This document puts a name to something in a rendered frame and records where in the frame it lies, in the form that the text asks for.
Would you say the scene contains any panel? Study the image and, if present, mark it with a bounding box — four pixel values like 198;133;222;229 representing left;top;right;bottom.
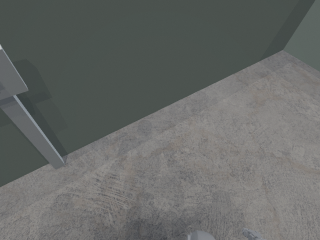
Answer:
0;45;65;170

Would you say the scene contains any robot right hand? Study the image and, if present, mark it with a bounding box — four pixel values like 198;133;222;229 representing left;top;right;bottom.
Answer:
242;228;267;240

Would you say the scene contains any robot right thigh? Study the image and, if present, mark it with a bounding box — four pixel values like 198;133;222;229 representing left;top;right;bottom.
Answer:
186;230;215;240

